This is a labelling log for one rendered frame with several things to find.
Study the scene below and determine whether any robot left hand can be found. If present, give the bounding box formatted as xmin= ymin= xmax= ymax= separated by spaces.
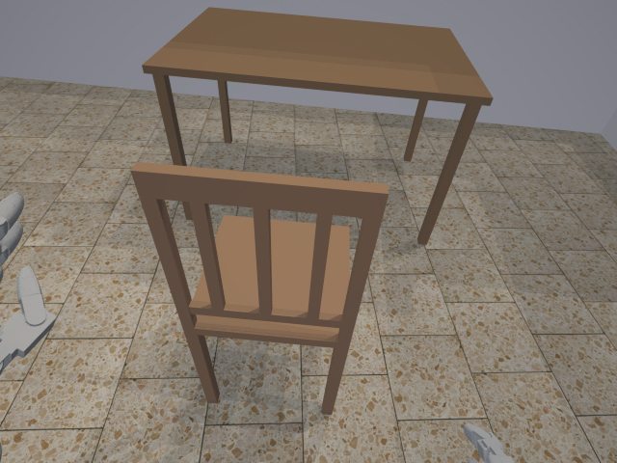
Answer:
xmin=0 ymin=192 xmax=56 ymax=375

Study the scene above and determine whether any chair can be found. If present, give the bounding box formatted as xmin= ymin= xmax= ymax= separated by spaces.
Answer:
xmin=130 ymin=162 xmax=389 ymax=415

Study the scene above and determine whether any table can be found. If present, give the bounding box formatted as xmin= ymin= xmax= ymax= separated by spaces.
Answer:
xmin=142 ymin=7 xmax=493 ymax=245

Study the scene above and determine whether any robot right hand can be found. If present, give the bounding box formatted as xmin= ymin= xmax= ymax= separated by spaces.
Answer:
xmin=464 ymin=423 xmax=515 ymax=463

